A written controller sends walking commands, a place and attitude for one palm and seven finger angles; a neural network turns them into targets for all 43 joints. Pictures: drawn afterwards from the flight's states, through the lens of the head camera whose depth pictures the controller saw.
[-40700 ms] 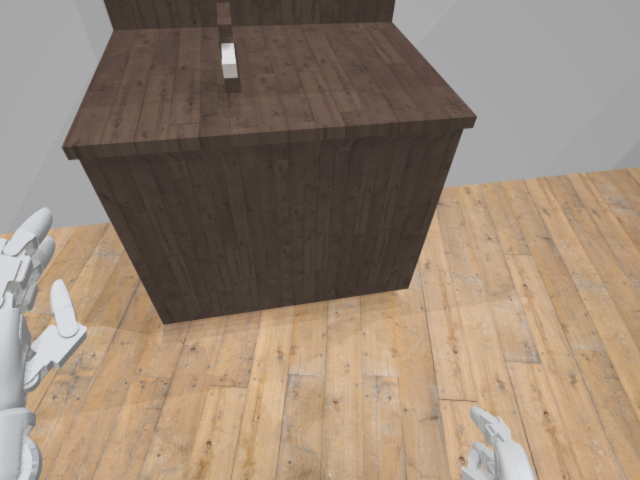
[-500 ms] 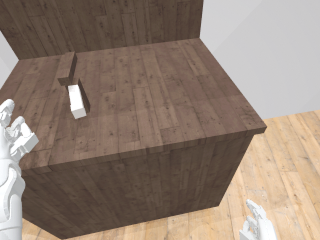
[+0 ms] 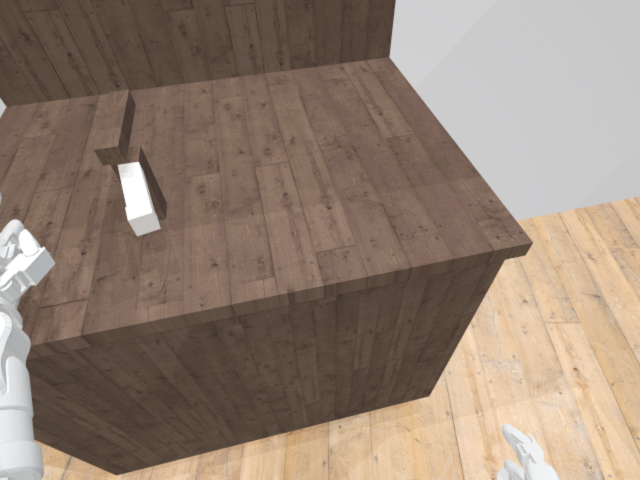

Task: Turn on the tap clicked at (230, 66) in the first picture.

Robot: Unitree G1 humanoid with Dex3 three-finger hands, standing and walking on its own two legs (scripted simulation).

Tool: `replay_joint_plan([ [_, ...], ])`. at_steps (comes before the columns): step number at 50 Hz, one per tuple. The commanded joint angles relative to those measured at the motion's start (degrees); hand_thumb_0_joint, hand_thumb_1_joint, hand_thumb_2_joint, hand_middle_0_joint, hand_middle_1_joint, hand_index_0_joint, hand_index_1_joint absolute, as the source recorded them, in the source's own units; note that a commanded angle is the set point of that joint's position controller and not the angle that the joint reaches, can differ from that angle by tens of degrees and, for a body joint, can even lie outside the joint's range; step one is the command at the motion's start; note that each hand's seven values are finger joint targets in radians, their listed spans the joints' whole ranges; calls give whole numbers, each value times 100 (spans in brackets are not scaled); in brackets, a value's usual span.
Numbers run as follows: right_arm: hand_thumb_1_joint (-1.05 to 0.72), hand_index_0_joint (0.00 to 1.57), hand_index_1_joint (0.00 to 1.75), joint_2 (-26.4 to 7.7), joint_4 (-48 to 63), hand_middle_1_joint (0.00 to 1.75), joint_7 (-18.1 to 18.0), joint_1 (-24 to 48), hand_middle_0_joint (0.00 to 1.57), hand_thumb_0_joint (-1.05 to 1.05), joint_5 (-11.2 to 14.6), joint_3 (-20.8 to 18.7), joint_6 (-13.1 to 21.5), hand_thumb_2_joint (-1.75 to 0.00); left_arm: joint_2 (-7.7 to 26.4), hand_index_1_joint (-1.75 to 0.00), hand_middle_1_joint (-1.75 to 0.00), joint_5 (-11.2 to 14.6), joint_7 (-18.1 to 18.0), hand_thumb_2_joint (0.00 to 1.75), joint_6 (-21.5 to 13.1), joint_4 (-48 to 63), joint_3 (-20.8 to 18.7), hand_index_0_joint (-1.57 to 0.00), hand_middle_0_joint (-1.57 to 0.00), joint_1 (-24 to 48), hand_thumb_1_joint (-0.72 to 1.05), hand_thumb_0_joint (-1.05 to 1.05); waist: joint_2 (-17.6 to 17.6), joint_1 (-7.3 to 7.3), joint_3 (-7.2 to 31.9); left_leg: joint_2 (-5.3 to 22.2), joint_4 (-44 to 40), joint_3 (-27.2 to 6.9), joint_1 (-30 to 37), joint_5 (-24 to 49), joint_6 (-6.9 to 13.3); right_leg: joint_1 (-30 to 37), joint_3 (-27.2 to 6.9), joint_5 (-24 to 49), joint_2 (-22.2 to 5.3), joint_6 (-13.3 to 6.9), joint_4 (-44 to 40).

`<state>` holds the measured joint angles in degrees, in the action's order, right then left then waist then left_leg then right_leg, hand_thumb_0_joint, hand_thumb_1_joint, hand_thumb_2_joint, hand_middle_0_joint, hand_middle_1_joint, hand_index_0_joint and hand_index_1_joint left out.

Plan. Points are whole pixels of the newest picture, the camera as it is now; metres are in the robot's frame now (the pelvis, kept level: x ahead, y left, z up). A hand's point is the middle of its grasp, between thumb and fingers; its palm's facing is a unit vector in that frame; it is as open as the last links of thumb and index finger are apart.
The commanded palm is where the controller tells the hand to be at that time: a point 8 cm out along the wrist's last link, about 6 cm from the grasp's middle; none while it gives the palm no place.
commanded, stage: reach beside the lever's end, fingers flat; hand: left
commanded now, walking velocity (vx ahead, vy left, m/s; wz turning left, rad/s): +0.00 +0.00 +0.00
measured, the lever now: (143, 218) +0.37 +0.25 +0.14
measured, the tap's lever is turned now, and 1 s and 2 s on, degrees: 13 13 13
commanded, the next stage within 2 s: push the lever round in 0.40 s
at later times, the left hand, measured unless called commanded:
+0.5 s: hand (39, 262) +0.31 +0.35 +0.13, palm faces +0.55 -0.83 -0.08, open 7.8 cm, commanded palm +0.27 +0.37 +0.13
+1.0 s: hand (67, 259) +0.31 +0.32 +0.13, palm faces +0.55 -0.83 -0.08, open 7.8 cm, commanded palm +0.27 +0.35 +0.13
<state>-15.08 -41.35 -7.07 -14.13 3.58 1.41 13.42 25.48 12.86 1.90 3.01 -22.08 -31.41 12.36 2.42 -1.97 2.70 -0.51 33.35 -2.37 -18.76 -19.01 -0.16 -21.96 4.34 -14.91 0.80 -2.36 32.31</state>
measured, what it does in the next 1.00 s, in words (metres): stands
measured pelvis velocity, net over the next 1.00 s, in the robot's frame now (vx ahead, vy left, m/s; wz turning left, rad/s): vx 0.01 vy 0.00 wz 0.00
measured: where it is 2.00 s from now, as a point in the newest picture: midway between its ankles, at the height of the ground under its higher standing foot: outside the picture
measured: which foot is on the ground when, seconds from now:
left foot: down 0.00-1.00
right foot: down 0.00-1.00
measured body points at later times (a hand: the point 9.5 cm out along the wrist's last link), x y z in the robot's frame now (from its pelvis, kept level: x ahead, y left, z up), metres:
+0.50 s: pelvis +0.01 +0.01 +0.00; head +0.03 +0.00 +0.45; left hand +0.27 +0.39 +0.14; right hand +0.16 -0.23 -0.10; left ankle -0.02 +0.12 -0.73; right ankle +0.02 -0.09 -0.73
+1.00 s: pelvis +0.01 +0.00 +0.00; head +0.02 -0.02 +0.45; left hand +0.28 +0.36 +0.14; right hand +0.17 -0.25 -0.10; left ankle -0.02 +0.12 -0.73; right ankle +0.02 -0.09 -0.73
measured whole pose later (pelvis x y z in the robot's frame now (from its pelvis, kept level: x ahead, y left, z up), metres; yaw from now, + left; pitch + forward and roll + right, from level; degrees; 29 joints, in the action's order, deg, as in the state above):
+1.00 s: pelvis +0.01 +0.00 +0.00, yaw +0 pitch +4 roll +0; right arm -14.6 -40.8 -6.7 -13.1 3.3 1.0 11.5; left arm 20.1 12.2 -2.3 3.6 -14.1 -28.2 8.4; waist 2.9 -3.0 2.9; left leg -0.2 32.1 -2.4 -17.0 -19.0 -0.5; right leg -20.5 4.3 -15.2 1.1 -2.7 31.7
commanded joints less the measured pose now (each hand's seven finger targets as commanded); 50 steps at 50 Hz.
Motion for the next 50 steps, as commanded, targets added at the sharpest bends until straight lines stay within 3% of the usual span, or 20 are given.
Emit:
replay_joint_plan([
  [1,-90,20,30,-764,791,30,4,168,20,0,-45,-330,246,-90,1964,-15,-15,-84,19,90,-577,1295,-485,-15,-15,1709,90,0,396,-4,1502,-84,-385,30,67,1615,111,1080,-257,1361,-106,111,-266],
  [4,-90,20,30,-757,784,30,26,114,20,0,-40,-347,235,-90,1834,-15,-15,-33,35,90,-685,1249,-446,-15,-15,1525,90,0,204,13,1415,-40,-391,16,46,1651,101,1039,-224,1378,-66,107,-267],
  [7,-90,20,30,-741,829,30,43,121,20,0,-46,-356,246,-90,1678,-15,-15,-11,26,90,-731,1469,-377,-15,-15,1348,90,0,363,-51,1491,-25,-428,-26,159,1857,49,1053,-193,1427,-61,86,-237],
  [10,-90,20,30,-742,826,30,37,152,20,0,-46,-374,224,-90,1883,-15,-15,3,-31,90,-694,1609,-677,-15,-15,1028,90,0,333,-149,1508,-12,-446,-23,158,2073,32,1185,-176,1554,-68,80,-239],
  [12,-90,20,30,-720,856,30,58,164,20,0,-56,-384,235,-90,1658,-15,-15,28,-43,90,-639,1748,-544,-15,-15,874,90,0,295,-131,1469,-9,-446,2,189,2177,15,1157,-176,1639,-70,96,-245],
  [13,-90,20,30,-718,840,30,53,172,20,0,-47,-384,221,-90,1743,-15,-15,38,-60,90,-600,1689,-664,-15,-15,745,90,0,303,-157,1370,-7,-460,3,119,2105,11,1131,-169,1564,-65,92,-256],
  [17,-90,20,30,-682,833,30,29,237,20,0,-68,-371,245,-90,1548,-15,-15,3,-99,90,-638,2018,-448,-15,-15,1069,90,0,478,-69,1335,-8,-477,-20,278,2070,-33,999,-164,1434,-63,77,-262],
  [18,-90,20,30,-699,816,30,25,221,20,0,-71,-380,251,-90,1517,-15,-15,32,-96,90,-624,1932,-458,-15,-15,945,90,0,294,-56,1304,-14,-455,-5,245,1988,-3,987,-171,1419,-50,87,-280],
  [21,-90,20,30,-675,795,30,-3,290,20,0,-49,-354,273,-90,1344,-15,-15,-1,-56,90,-664,2115,-188,-15,-15,1224,90,0,462,13,1294,-1,-465,-23,372,1944,-39,887,-164,1329,-60,78,-274],
  [25,-90,20,30,-683,766,30,-56,377,20,0,-13,-310,287,-90,1162,-15,-15,-10,-60,90,-548,1954,49,-15,-15,1500,90,0,368,62,1071,-6,-521,-79,314,1577,-33,732,-149,1040,-76,69,-327],
  [26,-90,20,30,-704,760,30,-63,353,20,0,-29,-324,283,-90,1274,-15,-15,-20,-85,90,-495,1840,-55,-15,-15,1458,90,0,188,26,1163,-10,-536,-89,287,1562,-29,790,-143,1054,-78,74,-316],
  [29,-90,20,30,-680,801,30,-54,407,20,0,-33,-305,256,-90,1272,-15,-15,-52,-155,90,-422,1867,-21,-15,-15,1543,90,0,233,-12,1214,-30,-530,-84,261,1560,-43,859,-160,1078,-92,70,-319],
  [30,-90,20,30,-658,816,30,-44,448,20,0,-34,-292,247,-90,1330,-15,-15,-89,-209,90,-445,1957,-91,-15,-15,1481,90,0,429,-68,1269,-24,-523,-63,312,1661,-47,940,-178,1154,-105,57,-314],
  [33,-90,20,30,-653,845,30,-6,430,20,0,-46,-304,201,-90,1293,-15,-15,-65,-280,90,-416,1874,-143,-15,-15,1249,90,0,31,-89,1395,-16,-490,-24,233,1835,-20,1091,-161,1414,-90,89,-272],
  [36,-90,20,30,-620,911,30,36,468,20,0,-57,-298,172,-90,1261,-15,-15,-96,-340,90,-415,2083,-173,-15,-15,1078,90,0,330,-169,1461,-27,-459,27,289,2099,-28,1220,-194,1662,-113,77,-247],
  [39,-90,20,30,-608,942,30,57,501,20,0,-63,-305,165,-90,1050,-15,-15,-63,-358,90,-414,2277,-13,-15,-15,1032,90,0,193,-124,1434,-24,-453,52,294,2118,-13,1241,-189,1764,-106,97,-251],
  [42,-90,20,30,-629,904,30,40,515,20,0,-46,-315,123,-90,1172,-15,-15,-42,-397,90,-365,2176,-170,-15,-15,989,90,0,-52,-97,1332,-25,-463,82,163,1915,43,1260,-213,1717,-112,124,-302],
  [45,-90,20,30,-609,865,30,5,570,20,0,-26,-292,95,-90,1216,-15,-15,-76,-409,90,-359,2207,-156,-15,-15,1241,90,0,266,-48,1205,-46,-479,113,151,1639,77,1175,-263,1492,-135,118,-364],
  [47,-90,20,30,-610,861,30,-9,565,20,0,-43,-293,110,-90,1078,-15,-15,-96,-398,90,-409,2302,77,-15,-15,1494,90,0,230,20,1280,-57,-473,106,201,1601,83,1146,-271,1474,-129,119,-356],
  [50,-90,20,30,-618,829,30,-9,536,20,0,-44,-316,122,-90,1110,-15,-15,-65,-376,90,-485,2184,-33,-15,-15,1239,90,0,170,-26,1364,-55,-434,117,201,1654,105,1241,-289,1591,-129,123,-348],
])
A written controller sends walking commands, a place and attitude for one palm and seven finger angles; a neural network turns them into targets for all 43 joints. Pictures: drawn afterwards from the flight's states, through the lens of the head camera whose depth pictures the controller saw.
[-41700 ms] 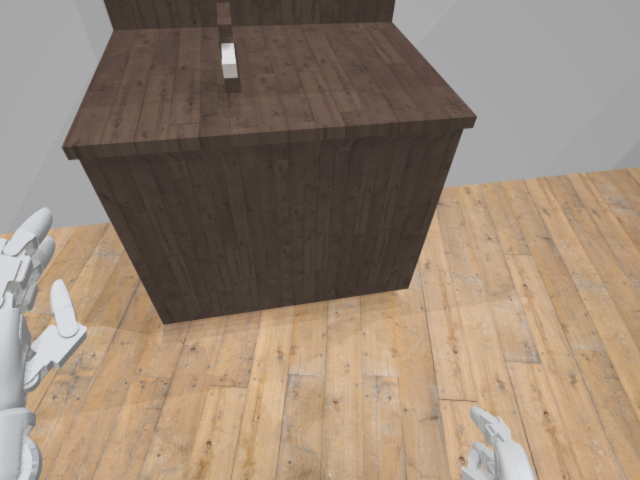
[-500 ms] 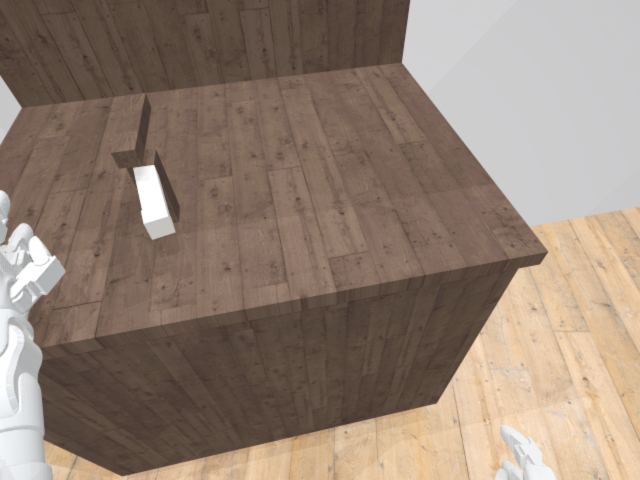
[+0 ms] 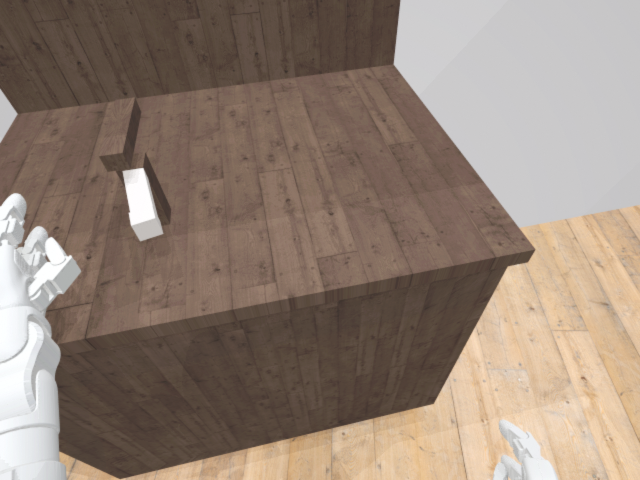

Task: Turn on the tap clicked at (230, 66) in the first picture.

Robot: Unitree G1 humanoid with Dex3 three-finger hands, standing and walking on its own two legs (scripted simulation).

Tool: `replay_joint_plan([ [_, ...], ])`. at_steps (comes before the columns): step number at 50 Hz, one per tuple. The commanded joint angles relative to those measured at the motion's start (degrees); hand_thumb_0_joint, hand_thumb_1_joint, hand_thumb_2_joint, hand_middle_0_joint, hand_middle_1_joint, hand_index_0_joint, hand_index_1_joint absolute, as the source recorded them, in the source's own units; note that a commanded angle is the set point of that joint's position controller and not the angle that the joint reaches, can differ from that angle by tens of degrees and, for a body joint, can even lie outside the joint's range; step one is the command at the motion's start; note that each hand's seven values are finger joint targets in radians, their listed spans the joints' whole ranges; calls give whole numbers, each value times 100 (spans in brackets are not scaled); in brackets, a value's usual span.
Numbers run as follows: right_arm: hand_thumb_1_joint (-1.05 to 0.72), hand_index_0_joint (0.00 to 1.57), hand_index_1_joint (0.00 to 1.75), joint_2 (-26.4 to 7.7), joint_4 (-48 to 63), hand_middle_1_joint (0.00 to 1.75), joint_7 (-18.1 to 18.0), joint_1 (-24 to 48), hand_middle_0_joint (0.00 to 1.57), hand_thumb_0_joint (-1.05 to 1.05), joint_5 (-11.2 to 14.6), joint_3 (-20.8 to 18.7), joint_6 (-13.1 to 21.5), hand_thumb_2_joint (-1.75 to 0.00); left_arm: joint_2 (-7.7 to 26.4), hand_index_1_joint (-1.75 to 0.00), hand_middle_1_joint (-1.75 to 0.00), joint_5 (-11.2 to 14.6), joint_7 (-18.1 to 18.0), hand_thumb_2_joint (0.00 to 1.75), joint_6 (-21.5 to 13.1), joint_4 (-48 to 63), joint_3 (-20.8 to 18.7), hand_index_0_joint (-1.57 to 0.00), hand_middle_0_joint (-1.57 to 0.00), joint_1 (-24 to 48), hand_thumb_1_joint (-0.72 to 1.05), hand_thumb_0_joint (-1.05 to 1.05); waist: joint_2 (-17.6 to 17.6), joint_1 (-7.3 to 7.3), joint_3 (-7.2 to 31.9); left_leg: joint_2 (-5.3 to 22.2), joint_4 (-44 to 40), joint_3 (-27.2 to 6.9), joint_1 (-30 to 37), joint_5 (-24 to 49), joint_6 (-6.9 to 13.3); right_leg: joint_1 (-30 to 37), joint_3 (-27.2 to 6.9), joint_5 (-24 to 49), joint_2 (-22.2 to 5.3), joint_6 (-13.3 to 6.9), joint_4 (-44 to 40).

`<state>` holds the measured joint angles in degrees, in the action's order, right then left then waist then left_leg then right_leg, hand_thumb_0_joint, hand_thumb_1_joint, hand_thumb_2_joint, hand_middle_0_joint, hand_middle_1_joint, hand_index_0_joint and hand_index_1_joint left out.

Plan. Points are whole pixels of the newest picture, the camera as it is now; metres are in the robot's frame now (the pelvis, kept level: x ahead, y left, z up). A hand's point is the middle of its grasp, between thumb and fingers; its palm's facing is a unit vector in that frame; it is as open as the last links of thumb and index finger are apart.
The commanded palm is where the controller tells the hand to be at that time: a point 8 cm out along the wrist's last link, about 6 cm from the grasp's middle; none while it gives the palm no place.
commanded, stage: push the lever round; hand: left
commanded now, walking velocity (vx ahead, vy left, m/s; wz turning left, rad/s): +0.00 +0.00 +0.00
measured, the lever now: (146, 223) +0.36 +0.25 +0.14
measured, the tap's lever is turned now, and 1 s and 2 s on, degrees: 13 13 37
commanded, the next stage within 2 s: none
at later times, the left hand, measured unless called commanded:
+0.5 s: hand (107, 253) +0.32 +0.29 +0.13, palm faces +0.56 -0.83 -0.05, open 7.8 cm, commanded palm +0.28 +0.32 +0.13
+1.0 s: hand (139, 246) +0.34 +0.25 +0.13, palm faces +0.64 -0.77 -0.04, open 7.8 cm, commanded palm +0.29 +0.28 +0.13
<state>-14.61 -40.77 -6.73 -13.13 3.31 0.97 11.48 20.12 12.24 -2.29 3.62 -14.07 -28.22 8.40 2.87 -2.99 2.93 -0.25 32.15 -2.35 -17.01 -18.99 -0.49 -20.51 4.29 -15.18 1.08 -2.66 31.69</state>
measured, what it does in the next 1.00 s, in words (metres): stands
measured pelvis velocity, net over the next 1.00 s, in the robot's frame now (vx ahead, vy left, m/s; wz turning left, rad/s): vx -0.01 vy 0.00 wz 0.00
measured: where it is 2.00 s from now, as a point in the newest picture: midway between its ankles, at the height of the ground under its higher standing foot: outside the picture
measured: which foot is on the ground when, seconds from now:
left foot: down 0.00-1.00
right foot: down 0.00-1.00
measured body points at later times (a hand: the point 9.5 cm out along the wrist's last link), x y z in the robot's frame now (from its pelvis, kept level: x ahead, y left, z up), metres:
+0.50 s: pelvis -0.01 +0.00 +0.00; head +0.01 -0.03 +0.45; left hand +0.29 +0.33 +0.14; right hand +0.15 -0.24 -0.10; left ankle -0.03 +0.13 -0.73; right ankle +0.01 -0.09 -0.73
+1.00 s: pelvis -0.01 +0.00 +0.00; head +0.00 -0.02 +0.45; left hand +0.30 +0.29 +0.14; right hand +0.17 -0.23 -0.10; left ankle -0.03 +0.13 -0.73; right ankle +0.01 -0.09 -0.73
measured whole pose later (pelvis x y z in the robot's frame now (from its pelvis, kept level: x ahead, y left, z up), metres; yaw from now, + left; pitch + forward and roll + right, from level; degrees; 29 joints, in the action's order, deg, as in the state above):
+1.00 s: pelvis -0.01 +0.00 +0.00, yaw +0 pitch +3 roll +0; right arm -13.2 -41.3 -5.9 -8.8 1.4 1.1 7.0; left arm 9.2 6.2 -23.4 7.9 -9.5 -16.8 13.7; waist 2.8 -2.7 2.9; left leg -0.5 31.7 -2.1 -16.2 -18.2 -0.5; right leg -20.0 4.1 -14.7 0.8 -2.7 31.9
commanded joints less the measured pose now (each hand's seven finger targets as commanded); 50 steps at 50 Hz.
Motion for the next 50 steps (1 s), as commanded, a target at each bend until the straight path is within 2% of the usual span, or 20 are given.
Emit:
replay_joint_plan([
  [1,-90,20,30,-681,750,30,-47,411,20,0,-17,-270,309,-90,1697,-15,-15,4,62,90,-539,1269,-383,-15,-15,1571,90,0,24,56,1331,-86,-333,100,-52,1625,141,1141,-291,1616,-159,154,-279],
  [6,-90,20,30,-683,771,30,-56,450,20,0,15,-270,290,-90,1799,-15,-15,27,58,90,-481,1126,-468,-15,-15,1622,90,0,46,28,1292,-104,-365,125,-194,1319,170,1151,-363,1337,-190,181,-361],
  [8,-90,20,30,-659,782,30,-56,484,20,0,20,-252,295,-90,1626,-15,-15,10,24,90,-499,1186,-243,-15,-15,1904,90,0,98,107,1187,-101,-376,132,-182,1192,166,1029,-358,1171,-183,184,-393],
  [11,-90,20,30,-654,780,30,-32,461,20,0,0,-259,304,-90,1703,-15,-15,-37,-50,90,-568,1186,-347,-15,-15,1692,90,0,164,25,1316,-91,-376,128,-148,1337,158,1149,-353,1335,-183,165,-336],
  [14,-90,20,30,-663,785,30,-29,496,20,0,1,-256,294,-90,1446,-15,-15,3,-159,90,-522,1019,-172,-15,-15,1797,90,0,-215,93,1138,-91,-371,128,-268,1096,179,1007,-362,1090,-173,208,-403],
  [15,-90,20,30,-667,766,30,-35,517,20,0,17,-248,277,-90,1565,-15,-15,-31,-234,90,-510,989,-300,-15,-15,1817,90,0,-116,65,1089,-86,-387,122,-289,1060,178,999,-352,1021,-185,197,-419],
  [18,-90,20,30,-627,801,30,-20,555,20,0,-18,-246,282,-90,1338,-15,-15,-131,-429,90,-497,1331,0,-15,-15,2160,90,0,199,95,1268,-103,-385,139,-124,1108,154,992,-370,1046,-195,176,-400],
  [21,-90,20,30,-609,826,30,14,575,20,0,-58,-267,281,-90,1152,-15,-15,-222,-652,90,-541,1571,100,-15,-15,1915,90,0,134,35,1480,-80,-391,109,15,1404,122,1089,-293,1275,-169,150,-296],
  [23,-90,20,30,-605,797,30,21,604,20,0,-61,-256,255,-90,1024,-15,-15,-222,-780,90,-497,1450,164,-15,-15,1849,90,0,-157,51,1301,-72,-400,101,-97,1299,120,1047,-280,1206,-163,168,-326],
  [29,-90,20,30,-568,811,30,22,745,20,0,-116,-242,156,-90,741,-15,-15,-383,-1201,90,-299,1688,393,-15,-15,2057,90,0,-151,64,1347,-89,-412,141,-49,1350,114,1105,-288,1254,-183,172,-339],
  [30,-90,20,30,-561,807,30,17,769,20,0,-121,-255,125,-90,900,-15,-15,-432,-1291,90,-300,1772,222,-15,-15,2016,90,0,-60,11,1429,-73,-401,140,-5,1455,107,1170,-288,1320,-184,159,-316],
  [31,-90,20,30,-526,828,30,35,787,20,0,-130,-245,109,-90,677,-15,-15,-470,-1336,90,-289,1850,432,-15,-15,1986,90,0,31,15,1448,-78,-401,155,28,1536,87,1182,-282,1395,-194,153,-293],
  [33,-90,20,30,-517,824,30,51,823,20,0,-149,-240,88,-90,495,-15,-15,-485,-1460,90,-269,1876,564,-15,-15,1984,90,0,-92,36,1410,-77,-393,151,33,1513,84,1145,-272,1378,-179,158,-300],
  [35,-90,20,30,-532,781,30,38,860,20,0,-149,-231,24,-90,621,-15,-15,-525,-1565,90,-202,1710,417,-15,-15,1960,90,0,-165,29,1259,-73,-410,136,-66,1447,91,1136,-268,1315,-186,160,-323],
  [36,-90,20,30,-516,795,30,39,883,20,0,-153,-225,6,-90,422,-15,-15,-530,-1591,90,-178,1728,613,-15,-15,2098,90,0,-284,89,1230,-76,-410,150,-60,1401,101,1109,-278,1300,-193,178,-339],
  [40,-90,20,30,-496,804,30,50,932,20,0,-171,-230,-44,-90,286,-15,-15,-640,-1771,90,-135,1970,759,-15,-15,2242,90,0,29,60,1415,-79,-403,139,87,1542,51,1138,-257,1355,-191,133,-296],
  [44,-90,20,30,-479,777,30,62,987,20,0,-204,-218,-105,-90,13,-15,-15,-673,-1957,90,-54,1885,1009,-15,-15,2379,90,0,-210,117,1277,-81,-396,139,56,1467,63,1080,-258,1313,-199,153,-345],
  [45,-90,20,30,-490,772,30,47,1015,20,0,-202,-238,-128,-90,167,-15,-15,-702,-2024,90,-35,1843,818,-15,-15,2290,90,0,-244,66,1330,-76,-405,130,40,1450,71,1133,-261,1257,-190,147,-346],
  [48,-90,20,30,-471,761,30,46,1061,20,0,-224,-224,-185,-90,35,-15,-15,-755,-2171,90,51,1771,962,-15,-15,2512,90,0,-331,106,1346,-90,-394,154,8,1389,91,1135,-291,1236,-210,171,-381],
  [50,-90,20,30,-466,762,30,45,1085,20,0,-231,-241,-226,-90,108,-15,-15,-820,-2286,90,74,1816,858,-15,-15,2496,90,0,-164,37,1447,-89,-402,136,41,1501,65,1203,-281,1303,-211,142,-341],
])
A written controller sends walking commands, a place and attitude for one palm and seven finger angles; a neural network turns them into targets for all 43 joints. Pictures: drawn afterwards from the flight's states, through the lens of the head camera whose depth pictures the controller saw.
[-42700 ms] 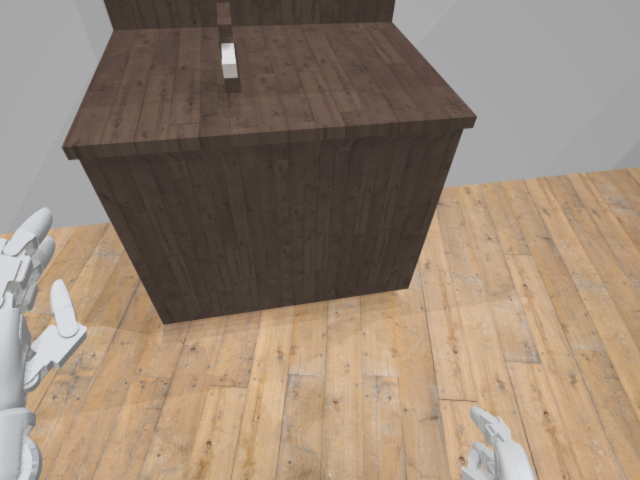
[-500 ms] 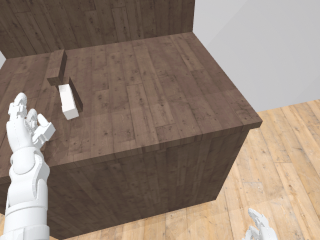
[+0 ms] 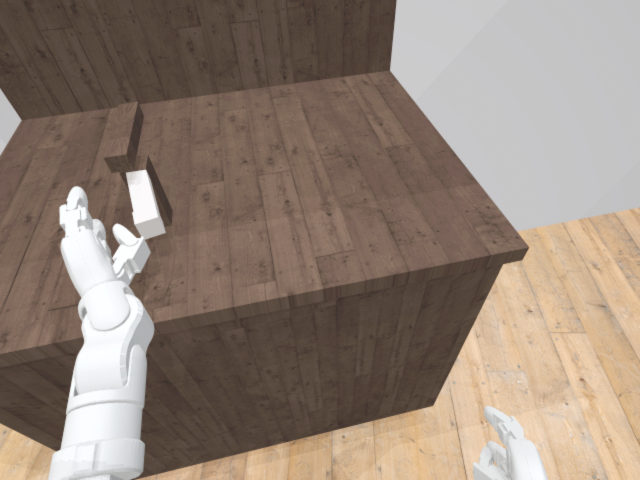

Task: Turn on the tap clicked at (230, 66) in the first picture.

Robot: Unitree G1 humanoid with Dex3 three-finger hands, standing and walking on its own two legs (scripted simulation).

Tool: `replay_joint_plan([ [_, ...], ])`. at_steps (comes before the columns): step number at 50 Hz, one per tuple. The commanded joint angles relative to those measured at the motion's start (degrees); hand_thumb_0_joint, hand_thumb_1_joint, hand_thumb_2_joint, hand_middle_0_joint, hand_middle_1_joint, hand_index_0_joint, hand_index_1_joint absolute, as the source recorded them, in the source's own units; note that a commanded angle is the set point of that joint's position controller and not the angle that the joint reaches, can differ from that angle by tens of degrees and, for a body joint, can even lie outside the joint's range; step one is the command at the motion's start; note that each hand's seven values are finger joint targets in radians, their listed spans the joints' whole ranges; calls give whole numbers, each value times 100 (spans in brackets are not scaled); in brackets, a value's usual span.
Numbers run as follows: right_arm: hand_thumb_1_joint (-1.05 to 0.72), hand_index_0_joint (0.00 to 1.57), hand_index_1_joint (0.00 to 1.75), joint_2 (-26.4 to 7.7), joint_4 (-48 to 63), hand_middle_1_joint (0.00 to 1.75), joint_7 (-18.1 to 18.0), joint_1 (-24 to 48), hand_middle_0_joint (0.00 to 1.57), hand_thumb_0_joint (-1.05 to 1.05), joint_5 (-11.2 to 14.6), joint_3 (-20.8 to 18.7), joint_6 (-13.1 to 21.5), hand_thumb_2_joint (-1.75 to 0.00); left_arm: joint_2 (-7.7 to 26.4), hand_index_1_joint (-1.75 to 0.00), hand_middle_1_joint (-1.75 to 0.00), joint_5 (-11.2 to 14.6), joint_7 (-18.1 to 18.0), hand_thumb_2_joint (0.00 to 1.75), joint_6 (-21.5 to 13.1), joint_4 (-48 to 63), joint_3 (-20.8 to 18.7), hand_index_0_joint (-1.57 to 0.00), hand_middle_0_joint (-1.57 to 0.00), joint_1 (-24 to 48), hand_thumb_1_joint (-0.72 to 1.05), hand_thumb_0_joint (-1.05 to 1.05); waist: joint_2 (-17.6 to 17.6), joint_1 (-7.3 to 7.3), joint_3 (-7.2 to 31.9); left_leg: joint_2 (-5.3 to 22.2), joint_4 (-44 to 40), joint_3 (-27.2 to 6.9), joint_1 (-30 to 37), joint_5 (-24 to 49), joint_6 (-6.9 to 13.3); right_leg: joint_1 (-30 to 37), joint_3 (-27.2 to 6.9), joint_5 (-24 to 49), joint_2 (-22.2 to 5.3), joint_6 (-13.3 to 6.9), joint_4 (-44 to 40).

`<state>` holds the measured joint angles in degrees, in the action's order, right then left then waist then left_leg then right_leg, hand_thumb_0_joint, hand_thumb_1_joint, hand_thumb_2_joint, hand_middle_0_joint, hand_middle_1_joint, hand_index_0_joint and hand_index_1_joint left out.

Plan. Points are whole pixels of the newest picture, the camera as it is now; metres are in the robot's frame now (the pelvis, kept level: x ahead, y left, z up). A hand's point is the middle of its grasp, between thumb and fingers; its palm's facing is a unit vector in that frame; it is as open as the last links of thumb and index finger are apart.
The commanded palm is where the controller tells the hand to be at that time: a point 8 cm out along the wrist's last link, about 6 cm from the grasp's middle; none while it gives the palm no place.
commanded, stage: push the lever round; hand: left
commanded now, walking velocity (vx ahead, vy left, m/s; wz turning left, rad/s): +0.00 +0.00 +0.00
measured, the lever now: (149, 222) +0.37 +0.25 +0.14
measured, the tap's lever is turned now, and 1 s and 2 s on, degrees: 13 37 60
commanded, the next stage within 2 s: none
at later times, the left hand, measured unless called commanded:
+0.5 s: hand (158, 239) +0.35 +0.24 +0.13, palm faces +0.73 -0.68 -0.05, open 7.8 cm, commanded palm +0.32 +0.26 +0.13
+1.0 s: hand (185, 223) +0.39 +0.22 +0.13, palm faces +0.79 -0.61 -0.05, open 7.9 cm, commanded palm +0.35 +0.24 +0.13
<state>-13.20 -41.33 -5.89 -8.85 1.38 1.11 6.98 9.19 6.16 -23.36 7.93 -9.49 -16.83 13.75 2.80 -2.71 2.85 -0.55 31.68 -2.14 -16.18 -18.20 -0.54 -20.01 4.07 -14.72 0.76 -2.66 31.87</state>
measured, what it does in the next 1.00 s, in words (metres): stands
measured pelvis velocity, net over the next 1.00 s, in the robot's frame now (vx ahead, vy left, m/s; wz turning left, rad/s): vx -0.02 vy -0.01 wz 0.00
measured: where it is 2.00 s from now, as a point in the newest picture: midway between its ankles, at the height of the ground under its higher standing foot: outside the picture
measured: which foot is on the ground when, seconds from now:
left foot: down 0.00-1.00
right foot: down 0.00-1.00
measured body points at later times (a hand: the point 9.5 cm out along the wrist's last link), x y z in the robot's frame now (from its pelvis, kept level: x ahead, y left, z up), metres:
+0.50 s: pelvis -0.01 +0.00 +0.00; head -0.01 -0.02 +0.45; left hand +0.31 +0.27 +0.14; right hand +0.17 -0.23 -0.11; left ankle -0.02 +0.13 -0.73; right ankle +0.02 -0.09 -0.73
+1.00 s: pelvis -0.02 -0.01 +0.00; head -0.01 -0.03 +0.45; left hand +0.34 +0.25 +0.13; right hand +0.13 -0.25 -0.12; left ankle -0.02 +0.13 -0.73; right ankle +0.02 -0.09 -0.73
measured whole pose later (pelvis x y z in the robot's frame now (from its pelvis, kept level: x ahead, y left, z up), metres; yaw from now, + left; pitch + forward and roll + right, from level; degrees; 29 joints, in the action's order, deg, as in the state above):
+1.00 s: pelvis -0.02 -0.01 +0.00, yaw +0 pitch +4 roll +1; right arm -12.5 -44.9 -3.7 -9.3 -1.2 -0.6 3.7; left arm 3.6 -0.1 -43.9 7.2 -28.7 -17.1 32.2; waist 2.0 -0.6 3.9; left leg -0.2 33.2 -2.4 -20.5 -17.1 -1.1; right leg -24.0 4.4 -13.4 1.0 -3.3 32.9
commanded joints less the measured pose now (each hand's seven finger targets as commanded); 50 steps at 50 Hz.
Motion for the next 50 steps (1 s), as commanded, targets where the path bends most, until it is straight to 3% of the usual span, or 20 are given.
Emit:
replay_joint_plan([
  [1,-90,20,30,-585,819,30,-29,666,20,0,-52,-242,210,-90,993,-15,-15,-244,-221,90,-347,1378,-52,-15,-15,2081,90,0,-126,73,1469,-55,-339,134,13,1491,64,1129,-256,1329,-193,149,-345],
  [6,-90,20,30,-574,811,30,7,692,20,0,-74,-265,151,-90,765,-15,-15,-347,-466,90,-319,1378,131,-15,-15,2126,90,0,-128,55,1500,-36,-331,105,77,1586,37,1116,-230,1343,-177,123,-322],
  [8,-90,20,30,-566,774,30,6,714,20,0,-85,-256,137,-90,600,-15,-15,-381,-541,90,-300,1339,341,-15,-15,2393,90,0,-186,148,1362,-38,-322,112,61,1441,56,992,-238,1211,-180,140,-381],
  [10,-90,20,30,-587,741,30,-11,735,20,0,-103,-261,123,-90,677,-15,-15,-415,-651,90,-281,1267,228,-15,-15,2491,90,0,-197,109,1376,-35,-369,62,55,1354,44,986,-215,1051,-172,129,-386],
  [18,-90,20,30,-542,629,30,-22,781,20,0,-130,-256,43,-90,592,-15,-15,-502,-948,90,-215,807,297,-15,-15,3003,90,0,-438,199,1348,-59,-366,111,-74,1079,88,964,-273,823,-203,162,-501],
  [20,-90,20,30,-550,618,30,-21,790,20,0,-140,-266,23,-90,715,-15,-15,-530,-1033,90,-216,755,113,-15,-15,3031,90,0,-231,134,1420,-67,-386,93,-78,1068,75,990,-281,775,-205,141,-493],
  [24,-90,20,30,-510,590,30,-3,801,20,0,-154,-250,2,-90,521,-15,-15,-577,-1170,90,-225,486,316,-15,-15,3340,90,0,-408,214,1356,-67,-373,110,-170,886,98,921,-295,597,-217,164,-540],
  [25,-90,20,30,-532,578,30,-5,811,20,0,-151,-263,-2,-90,602,-15,-15,-577,-1212,90,-241,424,193,-15,-15,3355,90,0,-315,192,1377,-69,-398,70,-185,822,89,890,-286,496,-205,152,-532],
  [28,-90,20,30,-499,556,30,17,810,20,0,-170,-256,17,-90,379,-15,-15,-620,-1321,90,-305,291,448,-15,-15,3742,90,0,-240,278,1329,-74,-384,102,-186,624,98,750,-316,297,-212,158,-568],
  [30,-90,20,30,-529,532,30,20,764,20,0,-187,-287,14,-90,623,-15,-15,-637,-1438,90,-337,125,120,-15,-15,3678,90,0,-339,195,1460,-79,-392,71,-278,636,90,855,-301,294,-202,150,-533],
  [33,-90,20,30,-506,524,30,58,735,20,0,-205,-293,-13,-90,517,-15,-15,-667,-1544,90,-346,-68,181,-15,-15,3791,90,0,-532,233,1500,-71,-332,124,-350,742,108,917,-333,447,-228,179,-534],
  [35,-90,20,30,-533,514,30,70,742,20,0,-206,-315,-45,-90,724,-15,-15,-696,-1614,90,-363,-91,-49,-15,-15,3816,90,0,-312,177,1584,-85,-319,133,-392,749,101,964,-358,450,-233,164,-516],
  [38,-90,20,30,-519,491,30,98,714,20,0,-216,-305,-54,-90,546,-15,-15,-745,-1693,90,-360,-362,150,-15,-15,4070,90,0,-495,287,1398,-64,-320,156,-477,560,119,811,-362,207,-234,184,-577],
  [40,-90,20,30,-527,495,30,112,711,20,0,-228,-341,-43,-90,571,-15,-15,-771,-1766,90,-411,-308,67,-15,-15,4182,90,0,-271,244,1553,-70,-331,138,-435,568,102,817,-343,205,-217,158,-529],
  [41,-90,20,30,-514,494,30,128,693,20,0,-234,-332,-32,-90,445,-15,-15,-784,-1793,90,-435,-326,217,-15,-15,4302,90,0,-245,291,1560,-72,-320,159,-415,541,107,775,-352,188,-225,168,-521],
  [44,-90,20,30,-524,464,30,166,624,20,0,-272,-362,-22,-90,436,-15,-15,-807,-1948,90,-458,-520,137,-15,-15,4351,90,0,-489,298,1614,-75,-270,183,-488,631,117,828,-360,285,-223,178,-525],
  [45,-90,20,30,-551,441,30,172,625,20,0,-274,-384,-38,-90,548,-15,-15,-819,-1986,90,-451,-570,-16,-15,-15,4315,90,0,-386,257,1660,-74,-286,159,-507,627,98,831,-337,264,-209,167,-490],
  [47,-90,20,30,-534,427,30,195,583,20,0,-286,-374,-50,-90,479,-15,-15,-839,-2059,90,-430,-704,39,-15,-15,4505,90,0,-557,304,1646,-71,-266,184,-555,655,111,835,-348,301,-223,188,-493],
  [48,-90,20,30,-531,429,30,210,605,20,0,-284,-389,-64,-90,465,-15,-15,-853,-2085,90,-409,-754,40,-15,-15,4491,90,0,-471,291,1630,-74,-238,216,-584,612,112,809,-374,238,-231,190,-521],
  [50,-90,20,30,-560,387,30,214,575,20,0,-283,-401,-107,-90,717,-15,-15,-905,-2175,90,-361,-961,-244,-15,-15,4557,90,0,-465,247,1594,-74,-270,191,-687,511,108,812,-368,96,-223,174,-532],
])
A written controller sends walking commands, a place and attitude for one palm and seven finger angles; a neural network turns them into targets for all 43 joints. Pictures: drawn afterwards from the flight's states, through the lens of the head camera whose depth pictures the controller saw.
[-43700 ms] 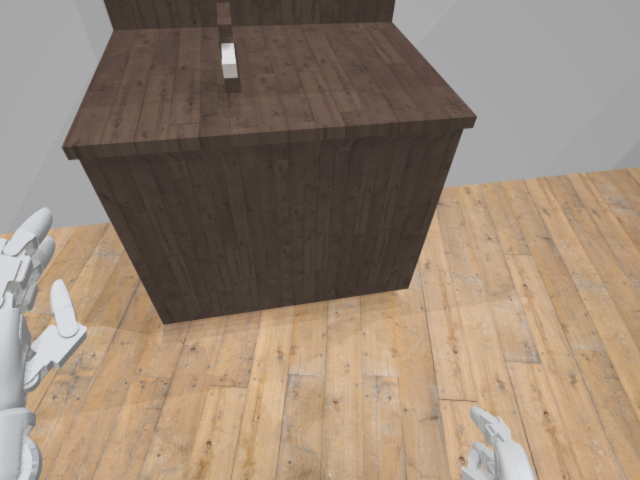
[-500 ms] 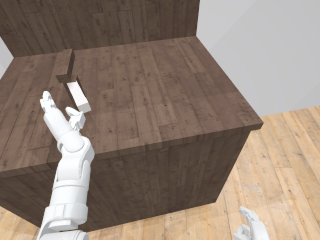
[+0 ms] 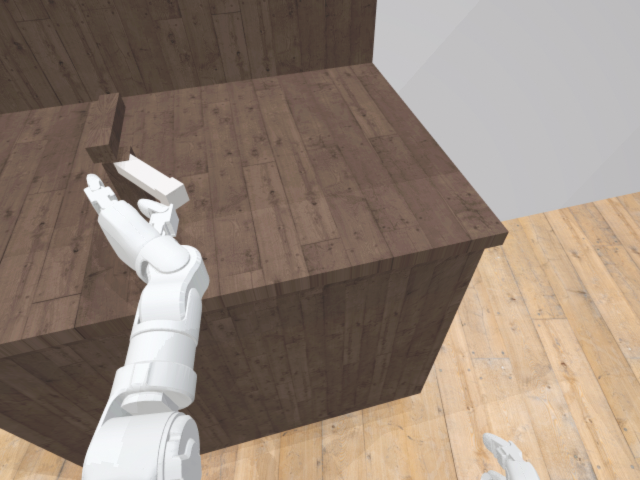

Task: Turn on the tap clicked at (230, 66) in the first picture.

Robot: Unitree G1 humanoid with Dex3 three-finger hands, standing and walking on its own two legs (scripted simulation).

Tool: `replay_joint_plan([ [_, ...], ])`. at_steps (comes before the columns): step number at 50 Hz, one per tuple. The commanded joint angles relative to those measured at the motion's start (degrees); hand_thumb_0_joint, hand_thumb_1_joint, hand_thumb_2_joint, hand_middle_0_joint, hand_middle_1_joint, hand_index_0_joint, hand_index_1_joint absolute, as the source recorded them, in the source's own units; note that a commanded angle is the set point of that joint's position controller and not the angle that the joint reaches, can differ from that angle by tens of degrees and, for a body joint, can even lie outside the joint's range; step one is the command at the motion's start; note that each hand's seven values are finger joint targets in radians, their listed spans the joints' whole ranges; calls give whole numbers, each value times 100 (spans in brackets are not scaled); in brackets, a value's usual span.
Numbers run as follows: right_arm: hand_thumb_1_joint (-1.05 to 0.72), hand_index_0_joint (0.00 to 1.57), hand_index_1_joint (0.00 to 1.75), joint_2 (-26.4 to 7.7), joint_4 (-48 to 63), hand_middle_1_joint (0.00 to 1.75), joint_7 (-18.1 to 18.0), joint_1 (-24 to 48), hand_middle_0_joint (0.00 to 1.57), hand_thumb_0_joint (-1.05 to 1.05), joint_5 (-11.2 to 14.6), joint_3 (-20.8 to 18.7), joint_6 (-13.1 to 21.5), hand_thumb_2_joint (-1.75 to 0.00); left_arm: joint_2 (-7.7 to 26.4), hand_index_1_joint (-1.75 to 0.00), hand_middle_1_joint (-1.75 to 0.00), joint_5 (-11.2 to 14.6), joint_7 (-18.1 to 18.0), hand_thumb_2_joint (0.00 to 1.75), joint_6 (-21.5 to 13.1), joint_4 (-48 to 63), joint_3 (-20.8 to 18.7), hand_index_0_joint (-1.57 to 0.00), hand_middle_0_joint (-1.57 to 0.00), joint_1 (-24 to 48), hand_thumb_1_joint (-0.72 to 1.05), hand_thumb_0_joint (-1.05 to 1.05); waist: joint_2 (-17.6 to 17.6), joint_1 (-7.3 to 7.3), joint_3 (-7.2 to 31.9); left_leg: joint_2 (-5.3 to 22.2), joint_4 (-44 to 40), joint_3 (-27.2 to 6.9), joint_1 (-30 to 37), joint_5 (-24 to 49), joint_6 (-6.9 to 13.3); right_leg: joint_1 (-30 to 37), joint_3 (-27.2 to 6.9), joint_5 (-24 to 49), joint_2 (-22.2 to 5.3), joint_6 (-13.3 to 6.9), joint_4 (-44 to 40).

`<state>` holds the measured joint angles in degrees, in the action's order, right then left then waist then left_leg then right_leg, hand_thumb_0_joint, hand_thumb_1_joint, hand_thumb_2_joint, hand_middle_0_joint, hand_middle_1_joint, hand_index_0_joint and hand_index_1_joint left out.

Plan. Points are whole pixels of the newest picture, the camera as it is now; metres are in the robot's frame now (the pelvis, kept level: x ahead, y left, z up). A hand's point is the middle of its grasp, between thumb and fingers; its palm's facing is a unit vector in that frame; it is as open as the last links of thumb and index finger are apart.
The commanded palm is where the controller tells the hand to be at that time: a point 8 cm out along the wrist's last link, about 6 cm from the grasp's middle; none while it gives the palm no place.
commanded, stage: push the lever round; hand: left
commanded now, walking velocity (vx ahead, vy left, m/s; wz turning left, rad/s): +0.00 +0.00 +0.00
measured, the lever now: (172, 194) +0.43 +0.22 +0.15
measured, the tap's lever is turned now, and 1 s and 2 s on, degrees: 37 60 63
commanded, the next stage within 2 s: lift the hand up off the lever in 1.08 s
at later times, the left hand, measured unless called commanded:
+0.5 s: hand (191, 195) +0.44 +0.21 +0.13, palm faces +0.83 -0.55 -0.11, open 7.7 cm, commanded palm +0.40 +0.22 +0.14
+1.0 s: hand (196, 191) +0.45 +0.20 +0.13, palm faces +0.85 -0.52 -0.12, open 7.9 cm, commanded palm +0.42 +0.23 +0.14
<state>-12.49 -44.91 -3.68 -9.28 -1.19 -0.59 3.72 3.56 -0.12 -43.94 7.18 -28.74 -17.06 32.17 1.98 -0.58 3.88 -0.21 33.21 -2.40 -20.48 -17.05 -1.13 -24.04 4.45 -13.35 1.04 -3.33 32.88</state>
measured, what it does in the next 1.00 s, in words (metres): stands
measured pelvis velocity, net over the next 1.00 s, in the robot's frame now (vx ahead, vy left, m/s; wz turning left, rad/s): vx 0.00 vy -0.02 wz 0.00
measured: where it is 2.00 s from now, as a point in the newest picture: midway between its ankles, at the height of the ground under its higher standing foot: outside the picture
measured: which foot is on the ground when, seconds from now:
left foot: down 0.00-1.00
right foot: down 0.00-1.00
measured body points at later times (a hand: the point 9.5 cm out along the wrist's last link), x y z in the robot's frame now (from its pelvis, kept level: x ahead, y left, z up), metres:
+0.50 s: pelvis +0.01 -0.01 +0.00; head +0.03 -0.02 +0.45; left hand +0.40 +0.23 +0.14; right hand +0.14 -0.25 -0.13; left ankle +0.00 +0.14 -0.73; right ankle +0.04 -0.08 -0.73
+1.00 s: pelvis +0.00 -0.02 -0.01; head +0.03 -0.03 +0.44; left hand +0.41 +0.23 +0.14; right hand +0.11 -0.27 -0.14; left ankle +0.00 +0.13 -0.73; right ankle +0.04 -0.08 -0.73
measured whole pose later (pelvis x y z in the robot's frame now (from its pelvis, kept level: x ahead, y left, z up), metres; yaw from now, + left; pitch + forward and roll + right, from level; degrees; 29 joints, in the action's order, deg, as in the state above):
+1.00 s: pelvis +0.00 -0.02 -0.01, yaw +0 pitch +8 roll +1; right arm -12.4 -45.7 -2.3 -11.6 -3.0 -1.5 1.5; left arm 6.3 -6.2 -52.0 4.9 -47.5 -24.9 47.7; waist 1.5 2.5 5.3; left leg 0.8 36.4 -2.7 -26.6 -18.2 -1.8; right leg -30.4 4.9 -14.5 2.0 -4.6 36.3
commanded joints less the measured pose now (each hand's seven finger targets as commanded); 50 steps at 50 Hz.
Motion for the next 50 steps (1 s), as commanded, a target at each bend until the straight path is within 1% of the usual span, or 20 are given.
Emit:
replay_joint_plan([
  [1,-90,20,30,-608,768,30,10,634,20,0,-33,-224,216,-90,1099,-15,-15,-303,-138,90,-277,1002,-17,-15,-15,2889,90,0,-328,92,1516,-106,-406,255,-226,379,174,1166,-420,-60,-266,256,-628],
  [5,-90,20,30,-630,728,30,80,507,20,0,-96,-282,204,-90,1171,-15,-15,-412,-338,90,-276,926,-217,-15,-15,3099,90,0,-253,63,1861,-94,-323,245,-135,722,149,1212,-343,297,-213,219,-463],
  [6,-90,20,30,-603,752,30,107,464,20,0,-101,-278,203,-90,1007,-15,-15,-440,-360,90,-279,972,-51,-15,-15,3179,90,0,-191,86,1925,-87,-296,255,-107,901,137,1244,-335,524,-218,207,-389],
  [9,-90,20,30,-616,725,30,186,367,20,0,-138,-306,204,-90,806,-15,-15,-461,-441,90,-234,780,31,-15,-15,3180,90,0,-399,139,1884,-81,-225,284,-126,1026,133,1153,-281,717,-194,222,-329],
  [10,-90,20,30,-653,711,30,183,368,20,0,-139,-328,180,-90,1031,-15,-15,-471,-478,90,-221,692,-236,-15,-15,3044,90,0,-399,71,1906,-88,-234,250,-184,1045,129,1209,-265,725,-179,207,-307],
  [12,-90,20,30,-612,698,30,213,361,20,0,-143,-306,171,-90,728,-15,-15,-502,-484,90,-198,708,108,-15,-15,3411,90,0,-371,202,1802,-77,-209,277,-161,971,131,1046,-275,637,-193,220,-325],
  [15,-90,20,30,-660,661,30,192,318,20,0,-158,-325,139,-90,1074,-15,-15,-547,-544,90,-163,484,-243,-15,-15,3437,90,0,-442,150,1832,-96,-205,272,-293,807,157,1071,-309,471,-193,235,-346],
  [19,-90,20,30,-623,663,30,219,211,20,0,-176,-314,101,-90,967,-15,-15,-621,-560,90,-153,474,-114,-15,-15,3666,90,0,-372,200,1986,-91,-149,322,-251,1014,153,1144,-322,784,-202,226,-279],
  [21,-90,20,30,-616,690,30,226,169,20,0,-179,-346,72,-90,1021,-15,-15,-643,-571,90,-174,534,-210,-15,-15,3500,90,0,-277,135,2166,-84,-113,321,-211,1234,144,1258,-308,1090,-199,214,-177],
  [24,-90,20,30,-626,664,30,238,146,20,0,-184,-327,63,-90,869,-15,-15,-631,-558,90,-136,298,-68,-15,-15,3599,90,0,-568,252,1920,-85,-92,326,-339,1036,163,1110,-315,941,-199,265,-244],
  [25,-90,20,30,-664,643,30,214,143,20,0,-183,-345,52,-90,1156,-15,-15,-650,-575,90,-160,266,-350,-15,-15,3622,90,0,-504,209,1912,-82,-115,297,-355,1027,167,1129,-298,891,-192,245,-234],
  [29,-90,20,30,-624,646,30,225,71,20,0,-193,-351,45,-90,1012,-15,-15,-688,-560,90,-185,344,-172,-15,-15,3794,90,0,-443,252,2071,-98,-59,357,-329,1108,173,1208,-343,1114,-209,262,-211],
  [30,-90,20,30,-659,625,30,205,81,20,0,-195,-363,28,-90,1238,-15,-15,-707,-578,90,-191,294,-383,-15,-15,3728,90,0,-375,214,2095,-100,-74,326,-341,1088,176,1218,-328,1075,-206,251,-197],
  [33,-90,20,30,-644,588,30,188,52,20,0,-190,-338,23,-90,1205,-15,-15,-731,-556,90,-220,138,-259,-15,-15,3994,90,0,-530,332,1942,-92,-66,354,-430,878,201,1126,-396,868,-234,294,-289],
  [35,-90,20,30,-656,586,30,168,53,20,0,-196,-358,22,-90,1326,-15,-15,-753,-563,90,-272,184,-368,-15,-15,4062,90,0,-368,283,2052,-109,-68,329,-406,879,205,1149,-389,874,-220,275,-248],
  [38,-90,20,30,-640,560,30,156,2,20,0,-189,-336,9,-90,1348,-15,-15,-751,-536,90,-293,-65,-333,-15,-15,4126,90,0,-518,350,1946,-106,-50,366,-546,720,221,1134,-462,791,-256,330,-317],
  [40,-90,20,30,-675,521,30,123,-9,20,0,-194,-332,-11,-90,1651,-15,-15,-807,-550,90,-336,-215,-535,-15,-15,4278,90,0,-415,336,1870,-112,-87,325,-622,555,228,1079,-471,517,-255,308,-343],
  [44,-90,20,30,-650,511,30,114,-39,20,0,-193,-327,-7,-90,1577,-15,-15,-837,-533,90,-457,-373,-359,-15,-15,4572,90,0,-447,453,1877,-105,-50,353,-678,336,246,973,-544,201,-264,342,-427],
  [46,-90,20,30,-684,482,30,96,-92,20,0,-194,-321,-19,-90,1787,-15,-15,-873,-532,90,-525,-653,-483,-15,-15,4634,90,0,-449,463,1752,-95,-50,327,-767,260,259,874,-551,52,-264,333,-412],
  [50,-90,20,30,-713,475,30,73,-175,20,0,-214,-348,-63,-90,2231,-15,-15,-927,-547,90,-698,-667,-764,-15,-15,4875,90,0,-407,452,2078,-111,20,312,-879,249,278,1071,-640,146,-292,357,-374],
])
